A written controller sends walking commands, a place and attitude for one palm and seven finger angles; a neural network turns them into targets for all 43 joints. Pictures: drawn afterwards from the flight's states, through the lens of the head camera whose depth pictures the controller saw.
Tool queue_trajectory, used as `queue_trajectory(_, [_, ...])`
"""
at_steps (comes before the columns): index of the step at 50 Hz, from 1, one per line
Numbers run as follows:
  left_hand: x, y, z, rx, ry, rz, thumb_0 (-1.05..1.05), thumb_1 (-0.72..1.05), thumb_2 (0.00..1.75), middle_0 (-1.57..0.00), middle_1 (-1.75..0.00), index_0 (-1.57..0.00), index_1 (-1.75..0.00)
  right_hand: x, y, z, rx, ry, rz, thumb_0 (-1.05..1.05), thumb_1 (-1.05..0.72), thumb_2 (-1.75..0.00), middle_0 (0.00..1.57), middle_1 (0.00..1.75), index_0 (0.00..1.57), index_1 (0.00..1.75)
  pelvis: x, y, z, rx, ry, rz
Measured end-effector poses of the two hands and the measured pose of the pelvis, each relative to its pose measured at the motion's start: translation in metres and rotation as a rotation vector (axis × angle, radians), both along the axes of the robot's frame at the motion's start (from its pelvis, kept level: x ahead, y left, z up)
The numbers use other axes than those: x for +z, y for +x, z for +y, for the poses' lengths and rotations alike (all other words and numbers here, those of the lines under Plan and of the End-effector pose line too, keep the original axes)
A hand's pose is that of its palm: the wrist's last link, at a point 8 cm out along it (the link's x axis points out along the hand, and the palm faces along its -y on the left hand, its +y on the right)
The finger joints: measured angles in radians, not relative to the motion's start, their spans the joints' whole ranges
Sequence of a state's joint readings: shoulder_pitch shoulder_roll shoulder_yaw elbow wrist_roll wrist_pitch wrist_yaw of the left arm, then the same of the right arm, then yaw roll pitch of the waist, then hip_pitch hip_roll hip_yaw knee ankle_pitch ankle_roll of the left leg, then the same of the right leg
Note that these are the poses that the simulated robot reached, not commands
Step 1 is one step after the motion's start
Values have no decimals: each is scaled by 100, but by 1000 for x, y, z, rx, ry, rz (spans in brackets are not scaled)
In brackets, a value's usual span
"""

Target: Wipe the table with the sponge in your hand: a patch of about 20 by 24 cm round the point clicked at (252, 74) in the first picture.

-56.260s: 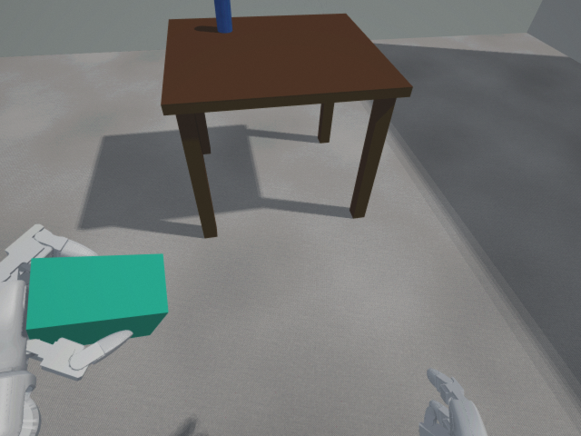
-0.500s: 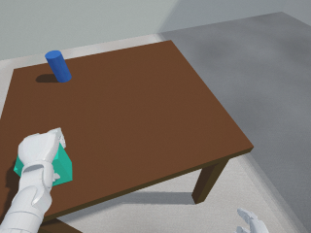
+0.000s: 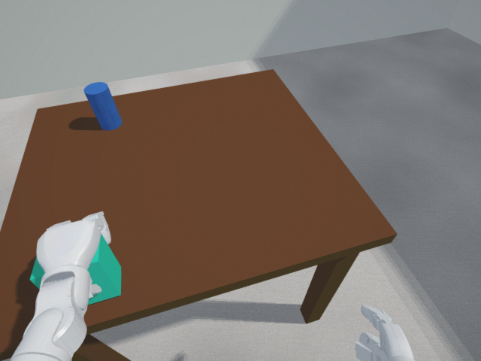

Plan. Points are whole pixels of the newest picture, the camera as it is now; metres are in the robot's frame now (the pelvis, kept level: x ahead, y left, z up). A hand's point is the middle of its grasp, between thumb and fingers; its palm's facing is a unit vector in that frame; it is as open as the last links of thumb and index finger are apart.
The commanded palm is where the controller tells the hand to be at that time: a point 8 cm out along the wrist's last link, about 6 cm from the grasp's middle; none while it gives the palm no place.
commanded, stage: lift the sponge slowly off the table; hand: left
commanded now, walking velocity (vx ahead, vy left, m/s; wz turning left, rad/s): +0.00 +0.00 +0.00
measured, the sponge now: (85, 278) +0.24 +0.32 -0.04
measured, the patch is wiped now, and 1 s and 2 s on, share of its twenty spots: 1.00 1.00 1.00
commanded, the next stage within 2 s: bring the sponge back beside the body in 1.90 s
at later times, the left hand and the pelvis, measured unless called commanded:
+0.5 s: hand (89, 266) +0.24 +0.29 +0.02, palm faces -0.07 -0.08 -0.99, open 10.6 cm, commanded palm +0.22 +0.29 +0.09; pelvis -0.01 -0.01 +0.00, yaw +0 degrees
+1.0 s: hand (82, 256) +0.24 +0.29 +0.06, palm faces -0.06 -0.07 -1.00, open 10.5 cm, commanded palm +0.23 +0.29 +0.13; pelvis -0.01 -0.02 +0.01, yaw +0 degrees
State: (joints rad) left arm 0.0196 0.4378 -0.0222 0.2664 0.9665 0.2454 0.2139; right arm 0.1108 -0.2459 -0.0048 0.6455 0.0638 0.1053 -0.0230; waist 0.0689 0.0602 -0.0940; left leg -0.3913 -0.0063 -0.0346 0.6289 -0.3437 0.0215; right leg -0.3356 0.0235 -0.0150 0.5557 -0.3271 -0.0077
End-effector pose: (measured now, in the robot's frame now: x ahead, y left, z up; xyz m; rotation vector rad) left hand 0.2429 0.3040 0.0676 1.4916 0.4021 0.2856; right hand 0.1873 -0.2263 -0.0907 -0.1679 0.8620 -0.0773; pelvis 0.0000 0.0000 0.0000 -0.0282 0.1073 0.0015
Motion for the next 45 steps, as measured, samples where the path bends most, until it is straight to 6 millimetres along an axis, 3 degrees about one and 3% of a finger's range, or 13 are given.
queue_trajectory(22, [7,-15,-13,-49,-22,17,0,-55,103,-69,-132,-70,-134,-1,-7,-2,0,-7,-2,1,-90,-90,20,30,20,30,4,-8,-3,7,5,-44])
queue_trajectory(29, [20,-15,-20,-56,-11,-14,0,-55,103,-70,-131,-71,-133,2,-2,-1,12,3,-24,1,-90,-90,20,30,20,30,6,-10,-8,7,9,-63])
queue_trajectory(37, [34,-14,-11,0,0,-6,0,-55,103,-70,-131,-71,-132,7,3,-6,17,3,-42,1,-90,-90,20,30,20,30,8,-11,-14,10,13,-79])
queue_trajectory(45, [38,-16,-19,-41,-25,18,0,-55,103,-70,-131,-71,-132,12,6,-15,19,-16,-59,1,-90,-90,20,30,20,30,10,-11,-17,10,15,-92])
